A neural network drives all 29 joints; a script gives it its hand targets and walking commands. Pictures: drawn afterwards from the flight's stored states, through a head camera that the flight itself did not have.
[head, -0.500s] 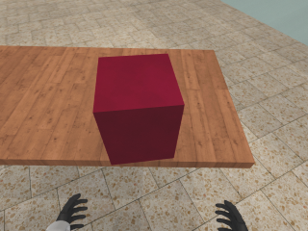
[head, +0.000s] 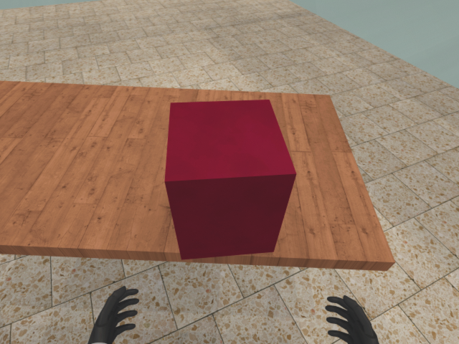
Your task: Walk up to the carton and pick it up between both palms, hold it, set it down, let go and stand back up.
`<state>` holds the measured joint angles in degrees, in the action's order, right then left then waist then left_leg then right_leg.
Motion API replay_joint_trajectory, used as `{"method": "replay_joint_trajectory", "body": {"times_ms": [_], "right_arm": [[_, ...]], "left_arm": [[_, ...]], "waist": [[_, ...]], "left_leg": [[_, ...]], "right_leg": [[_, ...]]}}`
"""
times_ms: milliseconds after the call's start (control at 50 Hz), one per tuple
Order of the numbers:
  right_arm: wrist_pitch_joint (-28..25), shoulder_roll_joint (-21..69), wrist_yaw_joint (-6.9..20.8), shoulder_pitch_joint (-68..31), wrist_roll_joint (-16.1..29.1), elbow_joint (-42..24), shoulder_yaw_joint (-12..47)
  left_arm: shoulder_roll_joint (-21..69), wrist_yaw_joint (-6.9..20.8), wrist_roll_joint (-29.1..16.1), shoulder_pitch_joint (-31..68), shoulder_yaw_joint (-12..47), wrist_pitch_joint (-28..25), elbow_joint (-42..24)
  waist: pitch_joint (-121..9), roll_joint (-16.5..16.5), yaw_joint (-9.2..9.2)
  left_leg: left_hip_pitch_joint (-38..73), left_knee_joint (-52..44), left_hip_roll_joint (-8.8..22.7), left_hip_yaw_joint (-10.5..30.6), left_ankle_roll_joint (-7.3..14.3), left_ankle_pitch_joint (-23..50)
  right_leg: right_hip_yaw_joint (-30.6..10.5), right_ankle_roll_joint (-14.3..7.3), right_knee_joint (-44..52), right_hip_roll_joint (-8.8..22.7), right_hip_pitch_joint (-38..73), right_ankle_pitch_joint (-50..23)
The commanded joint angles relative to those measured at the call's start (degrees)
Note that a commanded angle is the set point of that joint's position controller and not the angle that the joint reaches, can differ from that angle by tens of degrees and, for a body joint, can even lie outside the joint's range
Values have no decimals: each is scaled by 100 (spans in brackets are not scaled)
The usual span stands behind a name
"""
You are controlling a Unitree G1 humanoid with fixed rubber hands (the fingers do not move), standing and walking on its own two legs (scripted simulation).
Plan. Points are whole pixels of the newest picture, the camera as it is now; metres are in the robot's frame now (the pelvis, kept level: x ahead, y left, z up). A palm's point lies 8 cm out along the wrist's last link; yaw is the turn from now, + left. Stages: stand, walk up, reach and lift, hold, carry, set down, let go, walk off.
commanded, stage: reach and lift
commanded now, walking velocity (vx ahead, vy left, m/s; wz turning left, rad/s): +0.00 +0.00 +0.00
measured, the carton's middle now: (224, 181) +0.43 +0.03 +0.04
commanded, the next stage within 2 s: none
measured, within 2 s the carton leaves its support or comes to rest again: neither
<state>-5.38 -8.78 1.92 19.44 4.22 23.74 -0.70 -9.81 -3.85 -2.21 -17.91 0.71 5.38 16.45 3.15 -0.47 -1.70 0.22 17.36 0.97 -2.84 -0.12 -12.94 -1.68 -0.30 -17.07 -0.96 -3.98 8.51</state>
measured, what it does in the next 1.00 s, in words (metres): stands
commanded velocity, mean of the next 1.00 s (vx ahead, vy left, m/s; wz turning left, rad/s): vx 0.00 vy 0.00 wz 0.00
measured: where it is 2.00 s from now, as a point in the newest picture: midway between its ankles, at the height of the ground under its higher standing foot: outside the picture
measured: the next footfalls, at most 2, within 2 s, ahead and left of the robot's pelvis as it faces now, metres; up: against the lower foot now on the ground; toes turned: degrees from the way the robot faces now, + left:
none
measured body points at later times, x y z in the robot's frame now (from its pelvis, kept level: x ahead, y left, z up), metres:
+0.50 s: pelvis +0.00 +0.00 +0.00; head -0.01 +0.01 +0.45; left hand +0.20 +0.21 -0.01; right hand +0.21 -0.20 -0.01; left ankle -0.03 +0.11 -0.75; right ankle +0.01 -0.12 -0.75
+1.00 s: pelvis +0.00 -0.01 +0.00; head +0.01 +0.00 +0.45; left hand +0.26 +0.21 +0.05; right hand +0.28 -0.19 +0.05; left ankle -0.03 +0.11 -0.75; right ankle +0.01 -0.12 -0.75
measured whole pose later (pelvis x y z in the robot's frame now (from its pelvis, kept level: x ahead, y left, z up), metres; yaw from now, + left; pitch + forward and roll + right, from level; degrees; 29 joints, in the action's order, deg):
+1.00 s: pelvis +0.00 -0.01 +0.00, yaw +0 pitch -3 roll +0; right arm -0.3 -11.8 -3.1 4.3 14.8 7.5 1.5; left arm -7.5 -5.3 -6.2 -4.9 -2.8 14.2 -3.0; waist 3.7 -0.6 -2.9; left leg -1.1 17.6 1.6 -2.4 -0.7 -13.0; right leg -1.2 -0.7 -16.8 -1.6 -5.0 8.4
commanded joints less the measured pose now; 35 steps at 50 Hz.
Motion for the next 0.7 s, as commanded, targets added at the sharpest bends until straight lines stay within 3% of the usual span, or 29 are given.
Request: {"method": "replay_joint_trajectory", "body": {"times_ms": [0,160,360,600,620,680], "right_arm": [[-246,-494,32,-79,127,-901,-114],[-275,-511,12,-273,240,-1357,-127],[-261,-541,-36,-449,421,-1783,-77],[-380,-531,-133,-868,646,-2136,-17],[-433,-564,-151,-1287,710,-2317,-133],[-376,-536,-196,-1417,746,-2159,-114]], "left_arm": [[-352,-125,15,306,-125,-298,-1021],[-264,-257,-58,472,-87,-341,-1366],[-177,-276,-167,638,-137,-376,-1608],[-160,-320,-284,1009,-134,-634,-1966],[-202,-317,-458,1384,-146,-698,-2238],[-135,-325,-483,1498,-95,-629,-2151]], "waist": [[-157,143,16],[-171,174,-76],[-340,16,-161],[-562,17,-178],[-487,72,-127],[-464,143,-112]], "left_leg": [[-611,-333,-29,-181,-219,1458],[-737,-405,-30,-187,-175,1074],[-560,-334,-80,-144,-151,1258],[-498,-206,-125,-55,-138,1435],[-483,-203,-88,6,-186,1244],[-501,-224,-92,18,-191,1070]], "right_leg": [[39,-256,248,-41,368,-453],[-11,-271,223,-31,315,-266],[-52,-240,250,-48,234,-348],[-128,-224,188,-17,282,-536],[-106,-192,211,-20,219,-430],[-126,-197,214,1,195,-290]]}}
